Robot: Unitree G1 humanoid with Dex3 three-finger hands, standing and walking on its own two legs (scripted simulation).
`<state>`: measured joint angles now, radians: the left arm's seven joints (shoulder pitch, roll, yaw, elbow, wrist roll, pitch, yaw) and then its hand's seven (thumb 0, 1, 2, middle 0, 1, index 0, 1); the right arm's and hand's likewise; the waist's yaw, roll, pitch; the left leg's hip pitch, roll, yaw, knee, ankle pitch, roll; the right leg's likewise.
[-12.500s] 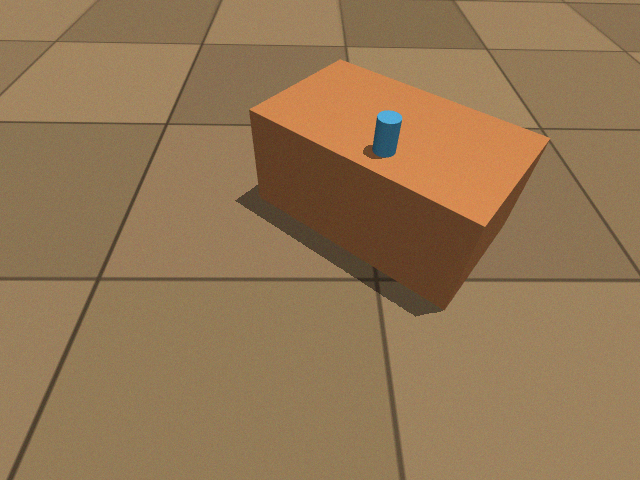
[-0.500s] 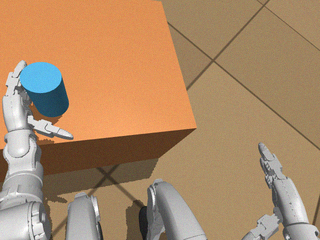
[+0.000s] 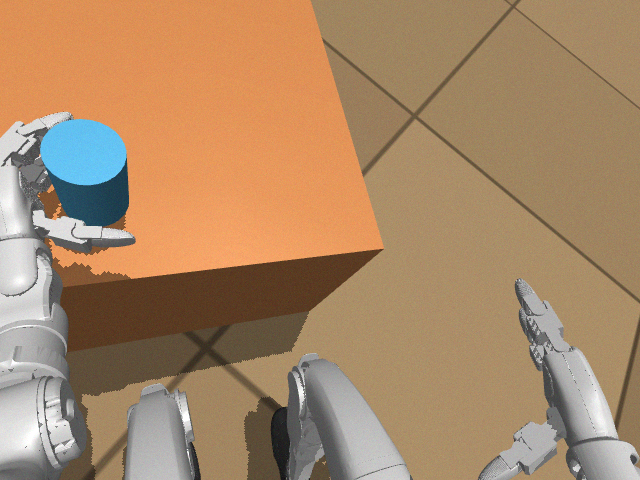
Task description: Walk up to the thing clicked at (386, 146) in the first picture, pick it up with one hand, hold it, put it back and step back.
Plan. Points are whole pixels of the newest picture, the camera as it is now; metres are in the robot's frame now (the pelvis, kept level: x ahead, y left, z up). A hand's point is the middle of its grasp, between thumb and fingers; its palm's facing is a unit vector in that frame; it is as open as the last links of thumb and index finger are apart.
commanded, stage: close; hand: left
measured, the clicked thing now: (91, 178) +0.52 +0.17 -0.06
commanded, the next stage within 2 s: settle in 0.24 s
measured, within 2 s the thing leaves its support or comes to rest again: leaves its support in 0.14 s
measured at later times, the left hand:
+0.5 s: hand (77, 176) +0.50 +0.18 -0.04, palm faces +0.09 -1.00 +0.02, open 10.9 cm
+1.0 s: hand (80, 151) +0.51 +0.17 +0.01, palm faces +0.08 -1.00 +0.01, open 11.1 cm
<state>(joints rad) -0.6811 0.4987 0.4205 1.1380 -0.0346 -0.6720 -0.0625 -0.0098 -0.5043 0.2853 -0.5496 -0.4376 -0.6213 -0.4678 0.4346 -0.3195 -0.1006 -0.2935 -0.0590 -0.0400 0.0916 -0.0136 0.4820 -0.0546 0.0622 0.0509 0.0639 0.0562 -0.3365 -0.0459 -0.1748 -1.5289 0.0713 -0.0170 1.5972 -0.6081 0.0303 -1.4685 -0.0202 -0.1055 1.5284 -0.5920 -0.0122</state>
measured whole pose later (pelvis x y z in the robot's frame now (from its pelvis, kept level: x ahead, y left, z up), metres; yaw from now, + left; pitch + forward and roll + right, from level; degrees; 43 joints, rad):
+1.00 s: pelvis +0.01 +0.00 +0.03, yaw +0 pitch +29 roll -4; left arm -0.70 0.46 0.40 1.12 -0.04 -0.59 -0.07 -0.01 -0.61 0.90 -0.66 -1.00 -0.78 -1.11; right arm 0.42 -0.29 -0.08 -0.23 -0.05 -0.01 0.07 -0.01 0.49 -0.06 0.06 0.05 0.06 0.06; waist -0.32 -0.02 -0.17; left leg -1.39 0.07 0.01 1.48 -0.59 0.03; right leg -1.35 -0.01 -0.08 1.42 -0.57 -0.01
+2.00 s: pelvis +0.02 +0.00 +0.09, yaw +1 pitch +21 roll -3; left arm -0.47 0.32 0.29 0.85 -0.11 -0.50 -0.10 -0.01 -0.61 0.91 -0.65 -1.03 -0.76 -1.13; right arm 0.43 -0.27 -0.08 -0.08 -0.03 0.00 0.03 -0.01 0.51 -0.06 0.06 0.05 0.06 0.06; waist -0.19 -0.01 -0.16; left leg -1.08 0.06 0.02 1.25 -0.53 0.02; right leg -1.04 -0.01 -0.07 1.19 -0.51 0.00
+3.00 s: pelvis +0.04 +0.00 +0.14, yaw +2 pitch +11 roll -1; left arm -0.13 0.22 0.13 0.44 -0.17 -0.35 -0.08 -0.01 -0.61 0.92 -0.64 -1.04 -0.75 -1.14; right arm 0.42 -0.24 -0.07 0.11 0.02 0.04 -0.03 -0.02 0.52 -0.06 0.06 0.05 0.06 0.06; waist -0.05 -0.02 -0.10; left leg -0.69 0.02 0.06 0.96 -0.46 0.03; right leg -0.68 -0.03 -0.04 0.94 -0.45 0.01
